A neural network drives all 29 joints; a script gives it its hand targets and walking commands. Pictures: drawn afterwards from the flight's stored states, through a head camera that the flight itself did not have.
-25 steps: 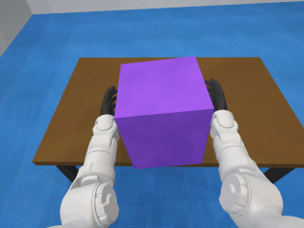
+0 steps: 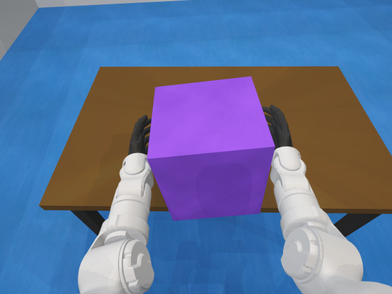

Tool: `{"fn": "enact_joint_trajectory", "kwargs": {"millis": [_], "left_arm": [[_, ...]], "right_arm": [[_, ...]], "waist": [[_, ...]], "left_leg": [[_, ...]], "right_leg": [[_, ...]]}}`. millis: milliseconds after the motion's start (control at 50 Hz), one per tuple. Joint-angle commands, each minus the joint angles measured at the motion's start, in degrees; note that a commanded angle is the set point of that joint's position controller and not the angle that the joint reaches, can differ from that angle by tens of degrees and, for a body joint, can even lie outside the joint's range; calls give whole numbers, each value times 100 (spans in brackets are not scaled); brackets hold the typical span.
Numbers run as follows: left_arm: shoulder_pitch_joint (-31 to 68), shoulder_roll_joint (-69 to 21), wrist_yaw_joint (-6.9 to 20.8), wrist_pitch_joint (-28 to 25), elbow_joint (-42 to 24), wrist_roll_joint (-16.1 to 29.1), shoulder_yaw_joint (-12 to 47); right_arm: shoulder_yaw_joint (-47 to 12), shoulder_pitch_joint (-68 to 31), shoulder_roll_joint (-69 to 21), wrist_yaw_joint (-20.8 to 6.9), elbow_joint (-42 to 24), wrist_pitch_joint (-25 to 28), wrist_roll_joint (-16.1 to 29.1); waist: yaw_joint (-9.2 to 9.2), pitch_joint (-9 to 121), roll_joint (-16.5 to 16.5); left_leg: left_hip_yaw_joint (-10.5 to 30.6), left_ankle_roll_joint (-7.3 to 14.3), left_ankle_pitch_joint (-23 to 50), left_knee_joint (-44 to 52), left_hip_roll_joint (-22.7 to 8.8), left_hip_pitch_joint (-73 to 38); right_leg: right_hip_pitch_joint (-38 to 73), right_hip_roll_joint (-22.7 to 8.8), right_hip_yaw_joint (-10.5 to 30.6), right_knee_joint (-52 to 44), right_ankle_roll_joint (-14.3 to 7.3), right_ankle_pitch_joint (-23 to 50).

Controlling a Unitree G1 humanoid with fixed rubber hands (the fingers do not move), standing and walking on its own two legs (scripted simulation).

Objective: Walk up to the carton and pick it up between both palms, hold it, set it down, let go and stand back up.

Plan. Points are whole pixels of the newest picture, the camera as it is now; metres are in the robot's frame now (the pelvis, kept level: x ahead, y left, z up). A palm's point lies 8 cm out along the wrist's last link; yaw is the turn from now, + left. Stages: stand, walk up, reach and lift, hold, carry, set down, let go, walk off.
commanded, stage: set down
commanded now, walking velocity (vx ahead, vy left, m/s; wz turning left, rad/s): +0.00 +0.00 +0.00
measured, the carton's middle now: (209, 153) +0.41 -0.02 +0.02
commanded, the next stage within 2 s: none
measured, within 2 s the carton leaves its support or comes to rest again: rests again in 1.74 s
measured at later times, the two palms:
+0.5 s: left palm (140, 157) +0.39 +0.14 +0.04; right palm (278, 148) +0.40 -0.16 +0.05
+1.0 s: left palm (141, 157) +0.39 +0.14 +0.04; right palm (279, 149) +0.40 -0.17 +0.05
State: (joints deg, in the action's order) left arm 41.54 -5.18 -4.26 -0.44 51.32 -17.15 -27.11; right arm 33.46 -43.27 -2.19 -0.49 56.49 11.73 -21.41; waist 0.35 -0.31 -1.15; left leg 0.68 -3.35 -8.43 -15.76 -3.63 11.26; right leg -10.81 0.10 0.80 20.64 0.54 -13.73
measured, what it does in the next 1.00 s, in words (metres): stands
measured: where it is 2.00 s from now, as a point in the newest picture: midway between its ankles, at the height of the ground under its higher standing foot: outside the picture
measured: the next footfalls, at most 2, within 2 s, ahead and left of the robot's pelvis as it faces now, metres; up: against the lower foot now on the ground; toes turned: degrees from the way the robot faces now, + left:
none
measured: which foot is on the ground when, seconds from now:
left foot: down 0.00-1.00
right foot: down 0.00-1.00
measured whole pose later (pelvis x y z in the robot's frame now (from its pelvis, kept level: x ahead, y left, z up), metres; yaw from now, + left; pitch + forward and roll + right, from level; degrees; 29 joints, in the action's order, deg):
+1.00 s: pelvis +0.00 +0.00 +0.00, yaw +0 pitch +6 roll +1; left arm 40.6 -5.9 -3.8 -6.8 53.4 -18.6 -29.7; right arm 34.6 -42.3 -2.4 -0.5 57.9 15.4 -23.7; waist 0.8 -0.3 -1.1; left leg 0.7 -3.4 -8.4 -16.1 -3.7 13.5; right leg -13.0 0.1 0.4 20.6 0.4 -13.6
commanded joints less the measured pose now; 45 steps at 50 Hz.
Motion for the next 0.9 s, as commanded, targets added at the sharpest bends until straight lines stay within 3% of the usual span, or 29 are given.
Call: {"fn": "enact_joint_trajectory", "kwargs": {"millis": [0, 260, 560, 880], "left_arm": [[2991, -2690, 484, -580, -543, -723, 867], [2950, -2764, 450, -871, -447, -683, 988], [2653, -2547, 495, -946, -162, -849, 692], [2537, -2212, 515, -923, -74, -1006, 330]], "right_arm": [[-1124, -2873, -2555, -730, -41, 501, -599], [-1128, -2756, -2608, -678, 130, 732, -688], [-1013, -2527, -2442, -676, 275, 696, -796], [-795, -2440, -2269, -678, 166, 568, -917]], "waist": [[-2, 3225, -35], [33, 3408, 33], [-15, 2893, -60], [-43, 2599, -142]], "left_leg": [[-923, 191, 2223, -414, 253, -783], [-889, 155, 2462, -537, 219, -760], [-934, 252, 1880, -379, 258, -440], [-981, 314, 1729, -335, 294, -332]], "right_leg": [[57, 74, -688, 18, 296, 3384], [-166, 89, -705, 19, 254, 3435], [-144, 66, -643, -29, 256, 3080], [-128, 91, -557, -26, 309, 2994]]}}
